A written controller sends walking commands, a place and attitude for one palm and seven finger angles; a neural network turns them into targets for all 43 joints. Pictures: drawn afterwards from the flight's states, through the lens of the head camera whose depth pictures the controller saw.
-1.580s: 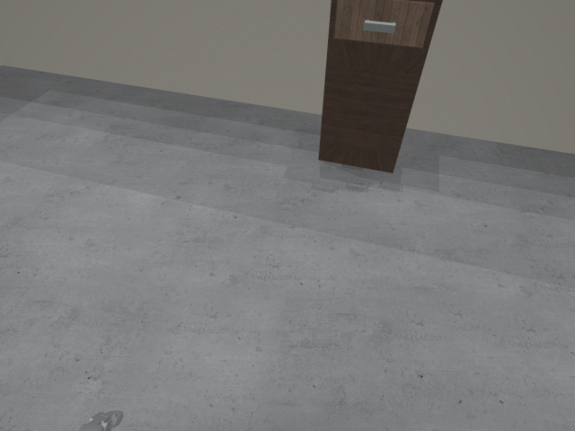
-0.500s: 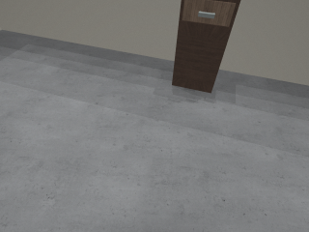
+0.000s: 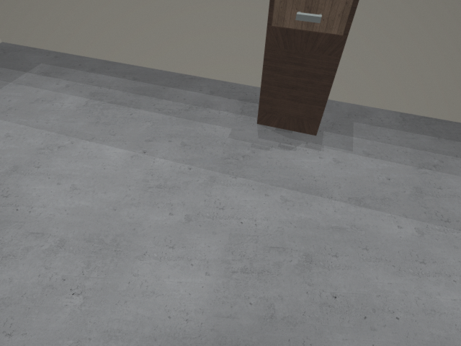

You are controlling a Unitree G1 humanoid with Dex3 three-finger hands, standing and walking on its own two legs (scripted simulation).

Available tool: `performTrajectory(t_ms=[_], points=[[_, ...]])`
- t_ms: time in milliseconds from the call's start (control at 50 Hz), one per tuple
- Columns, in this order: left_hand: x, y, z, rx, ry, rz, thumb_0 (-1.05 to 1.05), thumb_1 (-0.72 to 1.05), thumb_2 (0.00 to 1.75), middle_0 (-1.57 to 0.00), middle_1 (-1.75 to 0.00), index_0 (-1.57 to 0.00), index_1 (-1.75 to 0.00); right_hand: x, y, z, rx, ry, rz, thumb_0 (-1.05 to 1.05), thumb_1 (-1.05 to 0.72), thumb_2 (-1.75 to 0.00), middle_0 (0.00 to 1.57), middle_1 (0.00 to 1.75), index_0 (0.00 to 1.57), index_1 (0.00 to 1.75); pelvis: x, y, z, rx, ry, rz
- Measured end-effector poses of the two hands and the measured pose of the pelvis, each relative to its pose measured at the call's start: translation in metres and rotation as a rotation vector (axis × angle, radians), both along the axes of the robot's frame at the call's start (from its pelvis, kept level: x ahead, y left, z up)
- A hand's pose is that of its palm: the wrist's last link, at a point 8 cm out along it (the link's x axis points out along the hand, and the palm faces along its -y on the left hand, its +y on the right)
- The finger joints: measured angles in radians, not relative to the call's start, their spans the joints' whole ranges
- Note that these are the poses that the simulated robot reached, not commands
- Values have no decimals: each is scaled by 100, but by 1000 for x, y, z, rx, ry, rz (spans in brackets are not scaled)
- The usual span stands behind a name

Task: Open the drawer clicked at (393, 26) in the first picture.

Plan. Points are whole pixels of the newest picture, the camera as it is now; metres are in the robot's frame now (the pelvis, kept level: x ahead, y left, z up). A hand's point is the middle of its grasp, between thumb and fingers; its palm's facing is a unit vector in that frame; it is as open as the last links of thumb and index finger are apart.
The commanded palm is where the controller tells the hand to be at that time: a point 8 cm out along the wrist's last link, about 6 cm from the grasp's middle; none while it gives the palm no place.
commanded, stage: walk to a spot facing it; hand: left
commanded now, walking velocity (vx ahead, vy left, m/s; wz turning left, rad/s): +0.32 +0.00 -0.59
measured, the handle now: (309, 15) +1.57 -0.29 -0.03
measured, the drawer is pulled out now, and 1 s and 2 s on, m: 0.00 0.00 0.00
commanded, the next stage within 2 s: turn to face it in 1.80 s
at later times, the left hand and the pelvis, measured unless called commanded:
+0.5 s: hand out of the picture +0.13 +0.13 -0.18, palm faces -0.13 -0.97 -0.21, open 7.4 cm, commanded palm none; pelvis +0.10 -0.06 -0.01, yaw -12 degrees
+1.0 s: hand (184, 245) +0.38 +0.15 -0.19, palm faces -0.30 -0.94 -0.16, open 7.4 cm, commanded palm none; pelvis +0.33 -0.03 -0.01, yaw -22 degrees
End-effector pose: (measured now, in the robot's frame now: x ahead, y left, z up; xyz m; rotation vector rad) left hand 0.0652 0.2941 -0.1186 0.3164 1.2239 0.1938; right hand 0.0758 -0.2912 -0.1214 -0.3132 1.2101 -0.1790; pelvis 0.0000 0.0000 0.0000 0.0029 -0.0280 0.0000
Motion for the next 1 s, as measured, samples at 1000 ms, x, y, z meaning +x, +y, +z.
performTrajectory(t_ms=[1000], points=[[331, -98, -44, -153, 188, -242, 0, 91, 90, -20, -30, -19, -30, 232, 22, -8, 72, -123, -450, -2, -94, -90, 20, 30, 20, 30, 331, -31, -10, -17, 7, -393]])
